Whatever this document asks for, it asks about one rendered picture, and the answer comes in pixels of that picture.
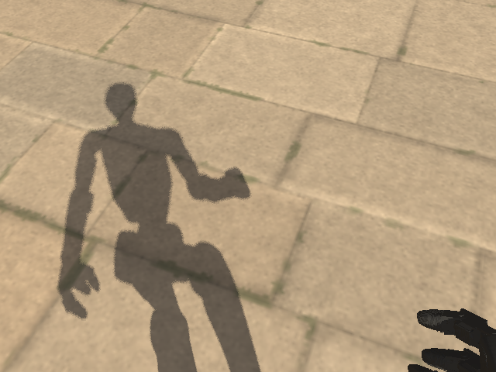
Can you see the right robot hand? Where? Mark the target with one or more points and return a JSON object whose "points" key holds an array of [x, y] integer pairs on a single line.
{"points": [[467, 327]]}

